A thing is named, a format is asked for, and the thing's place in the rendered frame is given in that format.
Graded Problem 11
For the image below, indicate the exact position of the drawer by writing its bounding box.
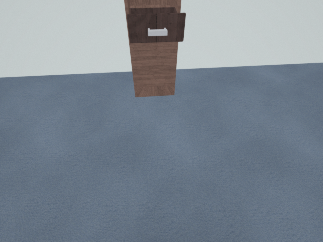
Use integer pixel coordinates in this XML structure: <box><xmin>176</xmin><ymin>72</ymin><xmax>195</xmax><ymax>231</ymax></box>
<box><xmin>127</xmin><ymin>7</ymin><xmax>186</xmax><ymax>43</ymax></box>

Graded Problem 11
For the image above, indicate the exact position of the handle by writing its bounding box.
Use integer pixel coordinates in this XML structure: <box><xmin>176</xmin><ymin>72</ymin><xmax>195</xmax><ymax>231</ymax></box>
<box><xmin>148</xmin><ymin>28</ymin><xmax>168</xmax><ymax>36</ymax></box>

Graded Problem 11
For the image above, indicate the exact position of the cabinet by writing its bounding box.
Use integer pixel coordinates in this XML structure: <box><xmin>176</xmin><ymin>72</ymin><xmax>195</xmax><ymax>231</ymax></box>
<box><xmin>124</xmin><ymin>0</ymin><xmax>181</xmax><ymax>97</ymax></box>

